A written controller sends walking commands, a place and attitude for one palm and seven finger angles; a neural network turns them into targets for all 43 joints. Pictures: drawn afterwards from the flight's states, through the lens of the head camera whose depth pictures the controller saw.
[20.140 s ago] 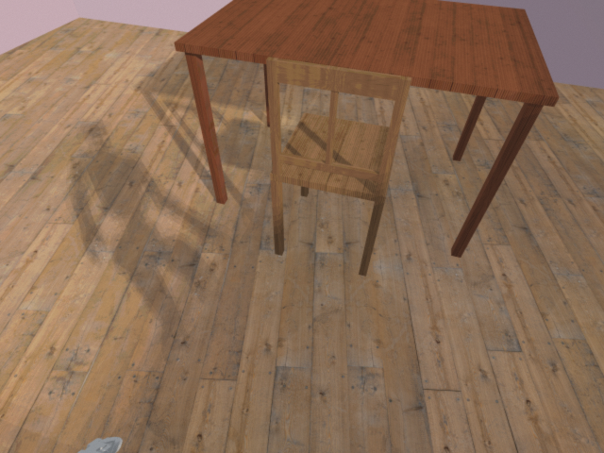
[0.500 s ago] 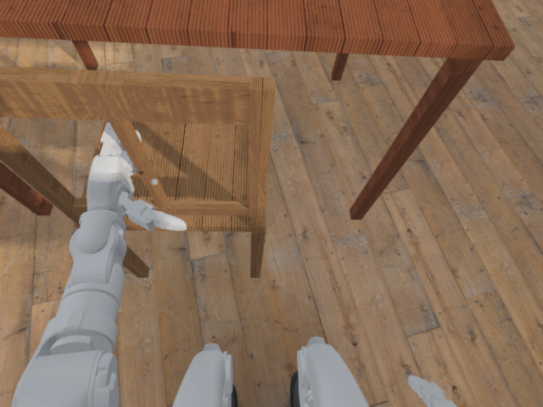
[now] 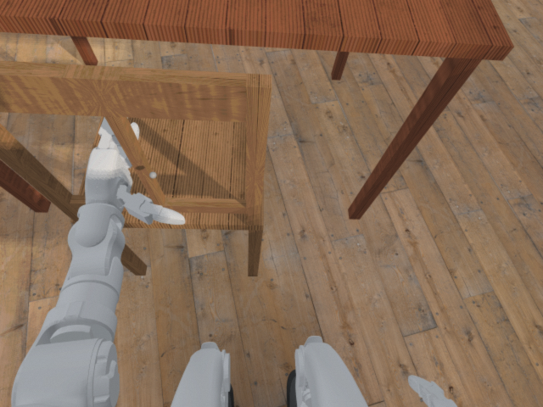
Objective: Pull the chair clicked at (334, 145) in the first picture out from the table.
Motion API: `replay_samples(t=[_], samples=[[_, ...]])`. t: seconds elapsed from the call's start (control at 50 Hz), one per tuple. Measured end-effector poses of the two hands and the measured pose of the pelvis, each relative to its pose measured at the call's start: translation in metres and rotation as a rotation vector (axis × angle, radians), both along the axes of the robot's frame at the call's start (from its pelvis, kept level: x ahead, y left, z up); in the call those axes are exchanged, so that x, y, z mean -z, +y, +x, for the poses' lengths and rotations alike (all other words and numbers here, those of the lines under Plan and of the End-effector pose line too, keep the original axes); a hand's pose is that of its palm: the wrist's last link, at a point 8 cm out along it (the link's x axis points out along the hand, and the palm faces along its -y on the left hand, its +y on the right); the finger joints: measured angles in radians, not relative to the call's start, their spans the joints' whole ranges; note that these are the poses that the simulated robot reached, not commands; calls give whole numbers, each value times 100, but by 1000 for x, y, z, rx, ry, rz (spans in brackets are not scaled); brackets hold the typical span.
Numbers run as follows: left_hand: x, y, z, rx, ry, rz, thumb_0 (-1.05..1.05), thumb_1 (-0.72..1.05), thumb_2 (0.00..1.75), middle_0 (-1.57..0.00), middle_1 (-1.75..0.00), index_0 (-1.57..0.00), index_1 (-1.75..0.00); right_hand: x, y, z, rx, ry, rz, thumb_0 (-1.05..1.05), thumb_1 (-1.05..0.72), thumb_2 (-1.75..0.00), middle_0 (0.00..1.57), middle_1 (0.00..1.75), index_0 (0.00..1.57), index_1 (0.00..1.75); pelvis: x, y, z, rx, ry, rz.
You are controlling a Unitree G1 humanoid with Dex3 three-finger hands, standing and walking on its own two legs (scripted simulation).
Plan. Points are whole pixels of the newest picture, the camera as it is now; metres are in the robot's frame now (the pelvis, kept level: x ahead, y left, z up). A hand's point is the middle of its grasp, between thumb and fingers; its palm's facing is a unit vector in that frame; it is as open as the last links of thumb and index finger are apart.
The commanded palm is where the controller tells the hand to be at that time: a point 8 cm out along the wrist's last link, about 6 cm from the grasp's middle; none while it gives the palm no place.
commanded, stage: hook a spindle and tug to test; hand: left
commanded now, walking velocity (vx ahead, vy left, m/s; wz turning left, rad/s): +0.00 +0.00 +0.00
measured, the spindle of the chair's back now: (141, 165) +0.47 +0.19 +0.00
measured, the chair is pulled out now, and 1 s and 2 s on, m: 0.00 0.00 0.04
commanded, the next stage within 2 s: step backward, pulling the chair out in 1.52 s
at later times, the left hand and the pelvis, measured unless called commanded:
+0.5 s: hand (154, 172) +0.45 +0.16 +0.02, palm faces -0.02 -1.00 -0.02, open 13.6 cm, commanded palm +0.43 +0.21 +0.03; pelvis +0.00 +0.00 +0.00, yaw +0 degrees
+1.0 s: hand (153, 171) +0.45 +0.16 +0.02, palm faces -0.01 -1.00 -0.02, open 4.8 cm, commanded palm +0.42 +0.20 +0.03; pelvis +0.01 +0.01 +0.00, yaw -1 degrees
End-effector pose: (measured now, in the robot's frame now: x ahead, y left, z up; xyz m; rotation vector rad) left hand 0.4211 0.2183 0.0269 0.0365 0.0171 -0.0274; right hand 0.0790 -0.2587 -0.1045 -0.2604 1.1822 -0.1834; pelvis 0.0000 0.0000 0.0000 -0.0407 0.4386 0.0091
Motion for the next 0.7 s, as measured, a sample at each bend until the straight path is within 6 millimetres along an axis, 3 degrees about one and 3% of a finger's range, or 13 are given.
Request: replay_samples(t=[0.18,0.42,0.6,0.7], samples=[[3,2,2,-6,2,-4,-1,-50,30,-9,-18,-9,-18,2,-3,-3,10,3,-3,1,-90,-90,21,30,20,30,2,-2,-1,4,6,1],[7,0,7,-2,16,-10,-1,-47,31,-26,-72,-26,-72,3,-1,-8,16,20,-5,1,-90,-90,21,30,20,30,3,-1,-1,3,12,-1],[7,0,9,-4,15,-10,-1,-15,45,-41,-119,-41,-119,3,2,-9,16,29,-4,1,-90,-90,21,30,20,30,2,2,0,3,14,-4],[6,0,9,-6,18,-15,-1,10,56,-46,-134,-45,-134,1,4,-8,18,27,-1,1,-90,-90,21,30,20,30,1,4,2,4,13,-5]])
